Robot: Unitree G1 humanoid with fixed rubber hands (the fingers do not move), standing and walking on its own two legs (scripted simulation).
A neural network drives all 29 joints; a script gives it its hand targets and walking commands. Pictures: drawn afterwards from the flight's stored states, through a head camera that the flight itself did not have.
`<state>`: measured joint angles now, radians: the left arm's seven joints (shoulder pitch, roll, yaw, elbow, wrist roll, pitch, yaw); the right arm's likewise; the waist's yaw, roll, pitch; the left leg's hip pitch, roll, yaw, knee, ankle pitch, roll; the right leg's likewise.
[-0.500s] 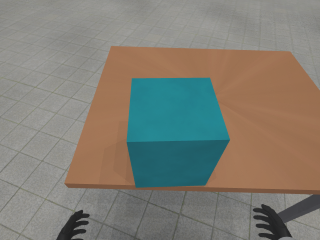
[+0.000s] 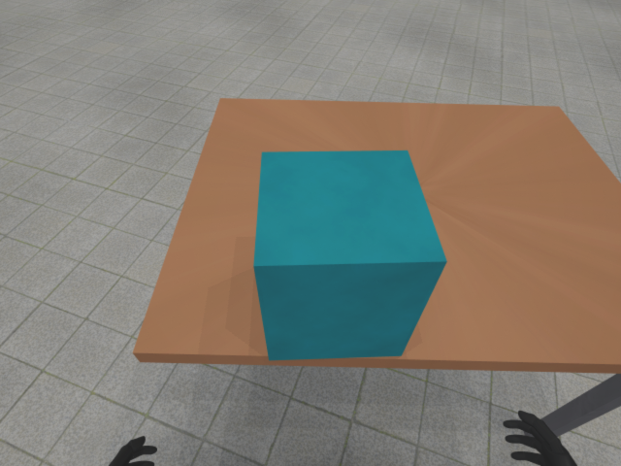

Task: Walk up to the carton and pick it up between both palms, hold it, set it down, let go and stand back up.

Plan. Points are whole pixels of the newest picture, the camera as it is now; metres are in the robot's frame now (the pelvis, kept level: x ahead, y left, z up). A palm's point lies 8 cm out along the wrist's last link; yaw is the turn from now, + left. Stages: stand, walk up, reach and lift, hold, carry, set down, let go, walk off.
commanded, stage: stand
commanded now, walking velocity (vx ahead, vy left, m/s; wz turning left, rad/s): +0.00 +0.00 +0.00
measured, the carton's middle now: (335, 259) +0.39 -0.01 +0.02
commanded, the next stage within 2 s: none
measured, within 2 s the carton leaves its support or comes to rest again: neither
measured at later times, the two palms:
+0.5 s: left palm out of the picture +0.09 +0.29 -0.10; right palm out of the picture +0.11 -0.29 -0.08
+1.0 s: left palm out of the picture +0.07 +0.29 -0.10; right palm out of the picture +0.09 -0.29 -0.08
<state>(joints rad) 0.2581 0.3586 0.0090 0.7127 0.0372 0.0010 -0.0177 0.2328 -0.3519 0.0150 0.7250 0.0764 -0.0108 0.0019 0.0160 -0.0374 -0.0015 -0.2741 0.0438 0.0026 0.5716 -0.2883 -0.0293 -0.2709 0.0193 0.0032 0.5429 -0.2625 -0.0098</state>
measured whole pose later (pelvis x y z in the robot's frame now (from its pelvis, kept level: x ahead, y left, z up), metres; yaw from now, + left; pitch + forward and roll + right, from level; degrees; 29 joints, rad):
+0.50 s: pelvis -0.01 +0.00 +0.00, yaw +0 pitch -1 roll -1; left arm 0.26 0.36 0.01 0.76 0.02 0.00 -0.02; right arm 0.23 -0.36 0.02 0.76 0.08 -0.01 0.00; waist 0.02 -0.02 0.00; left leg -0.27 0.04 0.00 0.57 -0.28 -0.03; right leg -0.27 0.02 0.00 0.54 -0.25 -0.01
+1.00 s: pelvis -0.01 +0.00 +0.00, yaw +0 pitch -1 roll -1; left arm 0.26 0.36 0.01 0.79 0.02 -0.01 -0.02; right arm 0.23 -0.36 0.02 0.79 0.08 -0.01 0.00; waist 0.02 -0.01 0.00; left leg -0.27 0.04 0.00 0.55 -0.26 -0.03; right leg -0.27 0.02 0.00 0.52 -0.23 -0.01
